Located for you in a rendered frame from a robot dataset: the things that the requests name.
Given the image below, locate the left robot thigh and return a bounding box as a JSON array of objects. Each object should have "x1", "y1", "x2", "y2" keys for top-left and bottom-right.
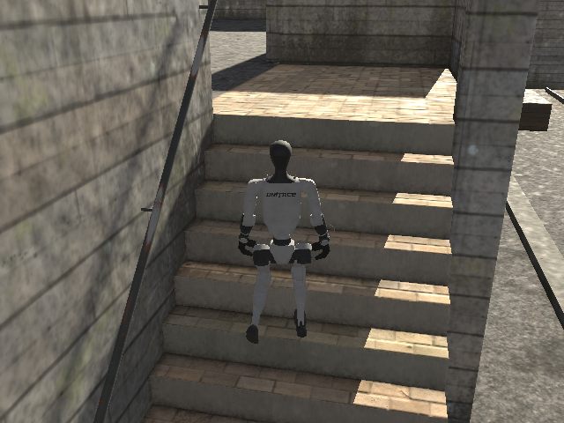
[{"x1": 253, "y1": 244, "x2": 271, "y2": 287}]

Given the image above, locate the right robot upper arm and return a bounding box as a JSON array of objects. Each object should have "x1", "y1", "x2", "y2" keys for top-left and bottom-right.
[{"x1": 300, "y1": 178, "x2": 323, "y2": 226}]

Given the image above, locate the robot right foot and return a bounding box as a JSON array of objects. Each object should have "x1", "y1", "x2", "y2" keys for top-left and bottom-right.
[{"x1": 293, "y1": 309, "x2": 307, "y2": 338}]

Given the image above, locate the left robot hand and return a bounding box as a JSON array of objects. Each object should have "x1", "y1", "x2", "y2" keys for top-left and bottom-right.
[{"x1": 238, "y1": 239, "x2": 257, "y2": 256}]

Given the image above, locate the right robot forearm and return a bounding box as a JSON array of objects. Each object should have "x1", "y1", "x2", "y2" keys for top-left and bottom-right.
[{"x1": 315, "y1": 213, "x2": 330, "y2": 246}]

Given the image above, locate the left robot upper arm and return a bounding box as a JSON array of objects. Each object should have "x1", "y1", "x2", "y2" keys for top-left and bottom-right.
[{"x1": 242, "y1": 179, "x2": 263, "y2": 226}]

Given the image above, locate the right robot hand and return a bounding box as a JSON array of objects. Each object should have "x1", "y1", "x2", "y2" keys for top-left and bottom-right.
[{"x1": 312, "y1": 242, "x2": 330, "y2": 260}]

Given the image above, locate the left robot forearm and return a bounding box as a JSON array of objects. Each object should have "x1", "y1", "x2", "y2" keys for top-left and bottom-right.
[{"x1": 239, "y1": 213, "x2": 252, "y2": 243}]

